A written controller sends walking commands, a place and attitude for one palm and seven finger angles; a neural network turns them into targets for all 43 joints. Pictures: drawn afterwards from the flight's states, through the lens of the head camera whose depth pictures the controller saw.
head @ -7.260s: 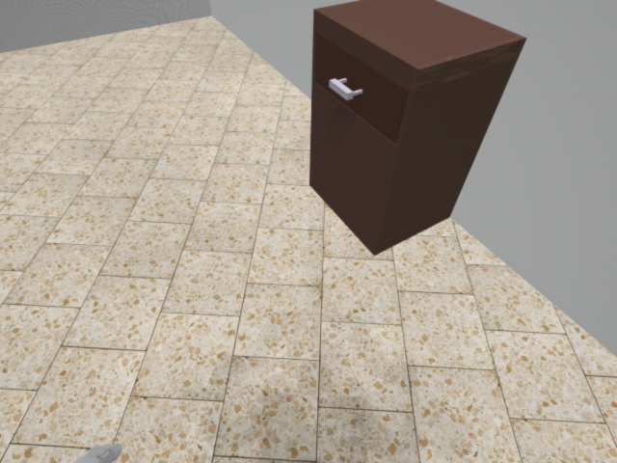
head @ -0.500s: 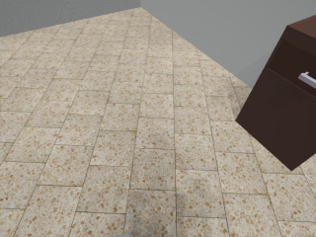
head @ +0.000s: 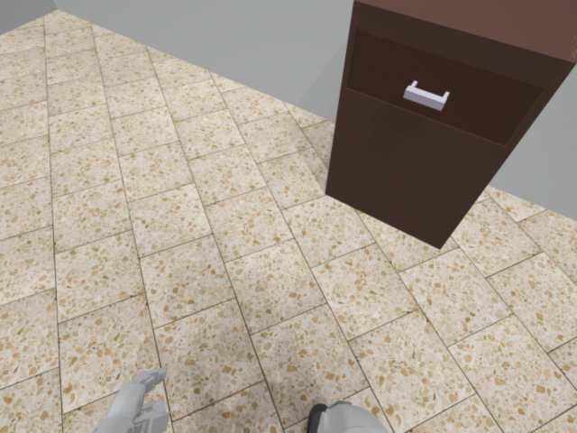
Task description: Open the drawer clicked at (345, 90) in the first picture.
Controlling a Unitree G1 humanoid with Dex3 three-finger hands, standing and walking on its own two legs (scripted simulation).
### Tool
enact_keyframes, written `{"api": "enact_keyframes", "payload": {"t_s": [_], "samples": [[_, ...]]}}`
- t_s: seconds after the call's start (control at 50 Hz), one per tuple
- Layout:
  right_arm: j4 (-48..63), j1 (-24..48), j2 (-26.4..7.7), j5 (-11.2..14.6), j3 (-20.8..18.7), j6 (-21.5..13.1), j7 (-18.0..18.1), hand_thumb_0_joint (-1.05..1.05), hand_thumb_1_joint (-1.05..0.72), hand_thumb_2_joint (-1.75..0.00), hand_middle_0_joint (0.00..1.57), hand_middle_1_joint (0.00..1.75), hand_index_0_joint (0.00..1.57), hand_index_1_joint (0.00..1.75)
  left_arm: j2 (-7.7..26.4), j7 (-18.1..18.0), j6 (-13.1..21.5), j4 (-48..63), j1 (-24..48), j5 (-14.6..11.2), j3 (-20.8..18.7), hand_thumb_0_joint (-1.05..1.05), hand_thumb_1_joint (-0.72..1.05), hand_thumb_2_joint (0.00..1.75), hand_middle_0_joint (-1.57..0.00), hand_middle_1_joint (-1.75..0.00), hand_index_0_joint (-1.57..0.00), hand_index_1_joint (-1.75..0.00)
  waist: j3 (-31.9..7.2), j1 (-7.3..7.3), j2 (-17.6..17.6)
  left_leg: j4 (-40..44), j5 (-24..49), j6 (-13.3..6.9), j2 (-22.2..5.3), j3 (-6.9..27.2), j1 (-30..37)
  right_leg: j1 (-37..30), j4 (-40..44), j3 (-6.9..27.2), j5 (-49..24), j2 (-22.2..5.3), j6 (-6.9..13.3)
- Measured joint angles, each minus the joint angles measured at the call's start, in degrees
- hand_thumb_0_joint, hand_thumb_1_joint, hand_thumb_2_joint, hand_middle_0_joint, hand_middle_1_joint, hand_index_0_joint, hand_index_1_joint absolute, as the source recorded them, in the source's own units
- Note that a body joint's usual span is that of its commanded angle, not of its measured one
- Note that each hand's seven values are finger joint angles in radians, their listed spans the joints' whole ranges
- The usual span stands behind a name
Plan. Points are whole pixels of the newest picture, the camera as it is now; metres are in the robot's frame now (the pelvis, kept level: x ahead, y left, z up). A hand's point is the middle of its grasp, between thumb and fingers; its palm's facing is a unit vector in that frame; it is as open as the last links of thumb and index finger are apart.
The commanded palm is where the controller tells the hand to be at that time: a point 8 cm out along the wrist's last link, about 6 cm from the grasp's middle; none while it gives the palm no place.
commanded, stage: turn to face it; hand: left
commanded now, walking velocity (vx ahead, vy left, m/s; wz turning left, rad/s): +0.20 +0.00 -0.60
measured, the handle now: (427, 93) +0.91 -0.37 -0.11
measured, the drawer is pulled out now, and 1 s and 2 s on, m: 0.00 0.00 0.00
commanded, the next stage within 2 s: take the last steps up to it in 0.82 s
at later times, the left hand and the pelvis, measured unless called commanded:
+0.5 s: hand (168, 371) +0.23 +0.20 -0.15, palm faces -0.15 -0.97 -0.22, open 7.4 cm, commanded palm none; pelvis +0.14 +0.02 +0.02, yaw -15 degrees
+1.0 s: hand (229, 292) +0.36 +0.11 -0.14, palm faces -0.52 -0.82 -0.26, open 7.4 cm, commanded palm none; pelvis +0.15 +0.00 +0.01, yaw -31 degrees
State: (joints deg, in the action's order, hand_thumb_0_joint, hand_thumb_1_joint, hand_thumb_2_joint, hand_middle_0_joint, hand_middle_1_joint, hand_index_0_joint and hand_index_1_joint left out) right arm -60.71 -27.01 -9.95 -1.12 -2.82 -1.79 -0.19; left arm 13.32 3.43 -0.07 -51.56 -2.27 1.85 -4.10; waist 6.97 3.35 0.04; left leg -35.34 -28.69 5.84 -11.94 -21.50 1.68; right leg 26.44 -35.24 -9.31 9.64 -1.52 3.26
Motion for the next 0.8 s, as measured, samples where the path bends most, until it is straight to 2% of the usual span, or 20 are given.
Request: {"api": "enact_keyframes", "payload": {"t_s": [0.02,0.06,0.08,0.12,0.2,0.28,0.36,0.44,0.5,0.52,0.56,0.58,0.64,0.68,0.74,0.8], "samples": [[-0.23,0.16,-0.13,0.4,0.04,0.6,-0.17,0.01,-0.91,-0.9,0.2,0.3,0.2,0.3,0.1,-0.32,1.13,0.33,0.28,-0.14,0.08,0.01,0.91,0.9,-0.2,-0.3,-0.19,-0.3,0.33,-0.37,-0.14,-10.41,-1.43,-0.19,-0.67,3.11,-3.72,0.49,-2.06,0.22,-1.52,0.42,1.5],[-0.1,2.56,-0.74,0.88,0.09,1.76,0.1,0.01,-0.91,-0.9,0.2,0.3,0.2,0.3,0.02,-1.01,2.12,0.55,0.13,-1.09,0.4,0.0,0.91,0.9,-0.2,-0.3,-0.19,-0.3,1.31,-0.18,0.01,-30.03,-2.07,-0.94,0.84,11.5,-12.71,-0.01,-5.5,0.87,2.7,1.46,2.84],[0.37,4.15,-1.02,0.82,0.02,2.0,0.29,0.01,-0.91,-0.9,0.2,0.3,0.2,0.3,-0.04,-1.32,2.04,0.49,-0.38,-1.4,0.56,0.0,0.91,0.9,-0.2,-0.3,-0.19,-0.3,1.51,-0.12,0.02,-36.37,-0.28,-1.18,1.73,14.11,-16.78,-1.25,-5.03,1.36,4.19,2.04,2.93],[1.86,7.76,-1.66,0.39,-0.04,2.11,0.51,0.01,-0.91,-0.9,0.2,0.3,0.2,0.3,-0.39,-2.0,1.76,-0.21,-1.83,-1.63,0.91,0.0,0.91,0.9,-0.2,-0.3,-0.2,-0.3,1.3,-0.23,0.3,-40.76,4.17,-1.32,2.15,16.69,-23.67,-4.05,-1.83,2.51,4.1,3.3,2.27],[6.22,14.56,-2.44,-0.04,0.08,2.08,0.77,0.01,-0.91,-0.9,0.2,0.3,0.2,0.3,-1.39,-2.68,1.16,-2.45,-4.95,-1.22,1.47,0.0,0.91,0.9,-0.2,-0.3,-0.2,-0.3,-0.59,-0.5,0.94,-34.18,8.34,-0.44,1.93,18.51,-33.04,-7.91,4.46,5.17,2.13,4.92,2.62],[9.04,19.35,-2.49,-0.13,0.26,2.29,0.58,0.01,-0.91,-0.9,0.2,0.3,0.2,0.3,-2.27,-2.71,0.57,-3.57,-7.37,-1.12,1.52,0.0,0.91,0.9,-0.21,-0.3,-0.2,-0.3,-2.41,-1.88,1.41,-27.87,11.78,0.4,2.59,19.85,-36.88,-10.02,7.09,7.73,2.04,5.87,2.22],[10.21,22.07,-2.11,0.02,0.47,2.78,0.4,0.0,-0.91,-0.9,0.2,0.3,0.2,0.3,-2.41,-2.81,0.18,-3.46,-9.2,-1.04,1.22,0.0,0.91,0.9,-0.21,-0.3,-0.2,-0.3,-3.44,-3.81,1.03,-21.15,12.01,0.82,4.31,20.34,-35.39,-11.23,7.48,10.04,3.04,6.39,1.61],[10.78,23.48,-1.75,0.4,0.62,3.13,0.5,0.0,-0.91,-0.9,0.2,0.3,0.2,0.3,-1.94,-3.11,-0.4,-2.82,-10.7,-0.97,0.66,0.01,0.91,0.9,-0.21,-0.3,-0.2,-0.3,-3.69,-5.72,0.32,-12.57,9.83,0.41,6.88,20.36,-30.16,-11.68,6.57,12.38,4.53,6.78,0.57],[11.35,23.43,-1.42,0.7,0.83,2.86,0.74,0.0,-0.91,-0.9,0.2,0.3,0.2,0.3,-1.0,-3.37,-1.26,-2.62,-11.65,-1.04,0.07,0.01,0.91,0.9,-0.21,-0.3,-0.2,-0.3,-3.86,-6.48,-0.61,-2.75,11.1,-0.4,8.92,19.85,-23.93,-11.35,4.54,14.15,6.32,7.0,-0.65],[11.62,23.08,-1.42,0.69,1.0,2.53,0.83,0.0,-0.91,-0.9,0.2,0.3,0.2,0.3,-0.62,-3.44,-1.63,-2.51,-12.09,-1.22,-0.14,0.01,0.91,0.9,-0.21,-0.3,-0.2,-0.3,-4.14,-6.56,-0.74,1.87,13.97,-1.45,9.04,19.43,-21.37,-10.79,3.07,14.71,7.3,7.33,-1.15],[11.79,22.81,-0.82,0.44,1.42,2.22,0.81,0.0,-0.91,-0.9,0.2,0.3,0.2,0.3,0.6,-3.45,-2.34,-2.63,-11.89,-1.44,-0.74,0.01,0.91,0.9,-0.21,-0.3,-0.2,-0.3,-3.45,-6.94,-2.47,1.88,14.2,-5.19,9.45,17.37,-20.51,-7.95,-5.21,14.91,13.18,6.6,-2.68],[11.94,22.56,-0.67,0.29,1.7,2.27,0.74,0.0,-0.91,-0.9,0.2,0.3,0.2,0.3,1.0,-3.41,-2.56,-2.76,-11.92,-1.26,-0.96,0.01,0.91,0.9,-0.21,-0.3,-0.2,-0.3,-3.15,-7.06,-2.68,1.6,13.38,-6.23,9.03,16.31,-19.99,-5.93,-11.37,13.9,16.78,6.22,-3.68],[12.17,20.99,-0.22,-0.1,2.07,2.26,0.94,0.0,-0.91,-0.9,0.21,0.3,0.2,0.3,2.03,-2.8,-3.2,-3.05,-11.69,-0.83,-1.73,0.01,0.91,0.9,-0.2,-0.3,-0.2,-0.3,-2.48,-6.33,-2.67,3.51,12.86,-7.13,7.91,14.13,-17.72,-1.11,-26.27,11.03,17.96,4.07,-5.72],[11.72,19.66,-0.07,-0.12,2.07,2.2,1.05,0.0,-0.91,-0.9,0.21,0.3,0.2,0.3,2.5,-2.49,-3.51,-2.88,-11.38,-0.77,-2.04,0.01,0.91,0.9,-0.2,-0.3,-0.19,-0.3,-2.36,-5.87,-2.59,5.32,13.45,-7.13,7.39,12.89,-16.51,0.66,-30.71,10.18,15.99,2.31,-6.59],[10.45,17.54,-0.12,-0.07,1.75,2.14,1.06,0.0,-0.91,-0.9,0.21,0.3,0.2,0.3,2.62,-2.35,-3.94,-2.58,-10.75,-0.76,-2.13,0.01,0.91,0.9,-0.2,-0.3,-0.19,-0.3,-2.39,-5.13,-2.02,7.06,13.85,-7.16,6.51,11.19,-15.32,1.05,-30.62,9.49,14.37,0.18,-7.4],[8.85,15.48,-0.33,-0.08,1.23,2.15,0.98,0.01,-0.91,-0.9,0.21,0.3,0.2,0.3,2.28,-2.37,-4.22,-2.61,-9.62,-0.74,-1.86,0.01,0.91,0.9,-0.2,-0.3,-0.19,-0.3,-2.36,-4.15,-1.35,7.73,13.73,-6.91,5.59,9.55,-14.59,-0.37,-25.8,8.57,14.75,-1.25,-7.66]]}}
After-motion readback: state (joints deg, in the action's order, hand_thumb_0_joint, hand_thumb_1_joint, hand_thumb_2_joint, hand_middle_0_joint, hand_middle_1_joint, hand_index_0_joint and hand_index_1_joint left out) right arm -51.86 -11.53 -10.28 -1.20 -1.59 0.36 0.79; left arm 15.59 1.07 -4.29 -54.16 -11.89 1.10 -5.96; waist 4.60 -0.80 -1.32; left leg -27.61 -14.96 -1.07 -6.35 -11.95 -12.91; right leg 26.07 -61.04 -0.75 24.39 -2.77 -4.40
